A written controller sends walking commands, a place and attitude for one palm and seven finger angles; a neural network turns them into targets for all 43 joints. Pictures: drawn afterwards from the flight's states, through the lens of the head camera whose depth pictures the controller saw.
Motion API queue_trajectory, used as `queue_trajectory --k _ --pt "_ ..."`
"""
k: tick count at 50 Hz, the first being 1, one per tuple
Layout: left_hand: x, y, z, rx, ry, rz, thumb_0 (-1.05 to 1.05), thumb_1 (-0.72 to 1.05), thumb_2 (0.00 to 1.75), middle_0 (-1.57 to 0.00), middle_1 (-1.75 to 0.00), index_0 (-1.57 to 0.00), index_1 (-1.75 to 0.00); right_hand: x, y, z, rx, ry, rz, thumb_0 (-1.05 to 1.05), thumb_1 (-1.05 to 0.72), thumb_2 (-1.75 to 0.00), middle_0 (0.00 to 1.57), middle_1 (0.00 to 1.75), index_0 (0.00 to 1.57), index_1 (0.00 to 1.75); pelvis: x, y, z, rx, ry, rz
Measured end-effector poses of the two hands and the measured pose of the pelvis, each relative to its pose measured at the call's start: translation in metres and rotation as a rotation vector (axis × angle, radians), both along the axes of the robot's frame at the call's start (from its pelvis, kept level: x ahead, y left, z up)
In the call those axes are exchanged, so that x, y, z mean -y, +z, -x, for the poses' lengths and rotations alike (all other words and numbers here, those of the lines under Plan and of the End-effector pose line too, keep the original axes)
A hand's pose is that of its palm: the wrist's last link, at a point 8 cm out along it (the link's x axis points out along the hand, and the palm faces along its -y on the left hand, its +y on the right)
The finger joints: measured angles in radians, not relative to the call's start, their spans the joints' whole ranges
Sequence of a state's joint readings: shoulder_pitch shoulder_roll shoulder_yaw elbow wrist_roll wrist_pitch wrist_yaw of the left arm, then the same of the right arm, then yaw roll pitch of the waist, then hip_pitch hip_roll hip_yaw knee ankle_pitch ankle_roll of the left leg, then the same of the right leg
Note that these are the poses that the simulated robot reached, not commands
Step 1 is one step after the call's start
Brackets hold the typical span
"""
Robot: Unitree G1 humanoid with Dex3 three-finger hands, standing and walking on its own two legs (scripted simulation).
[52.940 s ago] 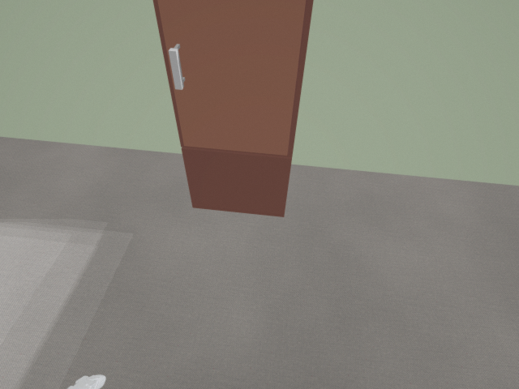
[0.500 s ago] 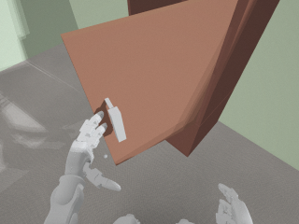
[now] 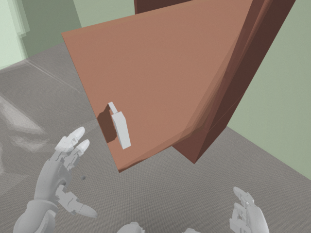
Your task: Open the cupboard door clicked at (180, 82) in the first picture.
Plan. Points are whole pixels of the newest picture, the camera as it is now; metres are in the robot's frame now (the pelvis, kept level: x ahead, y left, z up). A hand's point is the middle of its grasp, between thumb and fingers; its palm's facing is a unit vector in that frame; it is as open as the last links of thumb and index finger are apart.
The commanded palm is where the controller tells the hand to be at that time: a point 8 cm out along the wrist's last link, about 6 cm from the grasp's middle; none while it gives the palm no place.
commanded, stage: draw the hand back to the body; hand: left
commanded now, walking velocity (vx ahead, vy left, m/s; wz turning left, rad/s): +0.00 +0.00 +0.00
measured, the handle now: (118, 125) +0.36 +0.13 +0.07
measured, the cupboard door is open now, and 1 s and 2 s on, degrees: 73 73 73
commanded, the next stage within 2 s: step back with the hand held close in 1.66 s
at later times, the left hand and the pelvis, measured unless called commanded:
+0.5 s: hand (59, 179) +0.21 +0.21 +0.10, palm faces -0.01 -1.00 -0.07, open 16.3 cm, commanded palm +0.18 +0.27 +0.12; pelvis +0.00 +0.00 +0.02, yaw +0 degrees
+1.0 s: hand (16, 159) +0.22 +0.26 +0.17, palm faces +0.37 -0.84 -0.40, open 12.5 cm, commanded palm +0.17 +0.30 +0.19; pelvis +0.02 +0.01 +0.06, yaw +0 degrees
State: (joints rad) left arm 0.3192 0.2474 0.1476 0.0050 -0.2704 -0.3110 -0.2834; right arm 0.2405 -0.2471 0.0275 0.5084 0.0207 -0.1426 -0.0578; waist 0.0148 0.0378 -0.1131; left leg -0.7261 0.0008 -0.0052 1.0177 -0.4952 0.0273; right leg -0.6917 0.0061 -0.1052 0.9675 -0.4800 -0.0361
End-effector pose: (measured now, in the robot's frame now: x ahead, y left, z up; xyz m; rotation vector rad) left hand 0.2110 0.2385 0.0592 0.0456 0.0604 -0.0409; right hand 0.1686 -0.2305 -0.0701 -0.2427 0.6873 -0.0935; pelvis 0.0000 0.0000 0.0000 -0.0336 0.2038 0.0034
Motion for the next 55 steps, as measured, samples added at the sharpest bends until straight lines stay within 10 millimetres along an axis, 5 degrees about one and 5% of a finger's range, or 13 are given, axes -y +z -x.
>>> queue_trajectory --k 9,17,30,39,55 --pt "0.001 0.006 0.005 0.019 -0.016 0.006 -0.01 -0.50 0.30 -0.15 -0.30 -0.15 -0.30 -0.003 0.001 0.003 0.022 -0.004 -0.004 0.02 -0.90 -0.90 0.20 0.30 0.20 0.30 -0.001 -0.001 0.003 0.006 0.002 0.004" --pt "-0.012 0.039 0.012 0.055 0.020 -0.030 -0.02 -0.50 0.30 -0.15 -0.30 -0.16 -0.30 -0.008 0.013 0.005 0.053 -0.022 -0.033 0.02 -0.90 -0.90 0.20 0.30 0.20 0.30 -0.002 0.009 0.001 0.046 0.002 0.004" --pt "-0.029 0.065 0.029 0.043 0.042 -0.035 -0.01 -0.47 0.32 -0.15 -0.30 -0.16 -0.30 -0.009 0.038 -0.004 0.131 0.002 -0.016 0.02 -0.90 -0.90 0.20 0.30 0.20 0.30 -0.003 0.023 0.000 0.111 0.011 0.008" --pt "-0.043 0.089 0.040 -0.027 0.330 -0.278 -0.01 -0.26 0.41 -0.16 -0.30 -0.17 -0.30 -0.018 0.047 -0.009 0.081 -0.007 -0.011 0.02 -0.90 -0.90 0.20 0.30 0.20 0.30 -0.008 0.042 -0.007 0.167 -0.001 -0.005" --pt "-0.064 0.141 0.028 0.068 0.439 -0.402 0.00 0.28 0.64 -0.18 -0.30 -0.19 -0.30 -0.032 0.052 -0.031 0.031 0.022 -0.042 0.02 -0.90 -0.90 0.21 0.30 0.20 0.30 -0.015 0.061 -0.030 0.240 -0.016 -0.019"
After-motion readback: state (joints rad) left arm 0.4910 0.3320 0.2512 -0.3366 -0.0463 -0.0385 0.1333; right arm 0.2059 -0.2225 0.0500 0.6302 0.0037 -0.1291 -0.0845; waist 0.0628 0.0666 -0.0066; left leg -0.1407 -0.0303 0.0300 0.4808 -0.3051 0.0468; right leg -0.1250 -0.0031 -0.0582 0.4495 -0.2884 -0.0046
